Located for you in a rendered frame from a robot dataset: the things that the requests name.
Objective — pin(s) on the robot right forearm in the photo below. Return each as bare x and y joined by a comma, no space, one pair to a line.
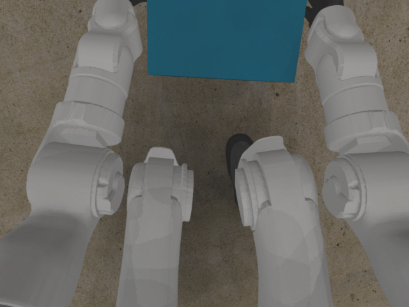
351,90

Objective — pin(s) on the right robot hand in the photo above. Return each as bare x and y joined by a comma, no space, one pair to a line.
317,5

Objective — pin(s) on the right robot foot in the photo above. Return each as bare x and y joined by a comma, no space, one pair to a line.
235,147

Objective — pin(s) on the robot left forearm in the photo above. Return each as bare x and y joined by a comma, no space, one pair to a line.
92,110

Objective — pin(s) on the robot right upper arm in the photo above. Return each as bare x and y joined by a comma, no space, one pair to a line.
371,192

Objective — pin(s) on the robot left upper arm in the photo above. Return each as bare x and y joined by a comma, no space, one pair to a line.
70,188

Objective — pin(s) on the right robot shin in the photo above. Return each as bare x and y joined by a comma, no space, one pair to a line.
304,170

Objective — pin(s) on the carton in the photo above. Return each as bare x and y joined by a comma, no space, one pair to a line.
246,40

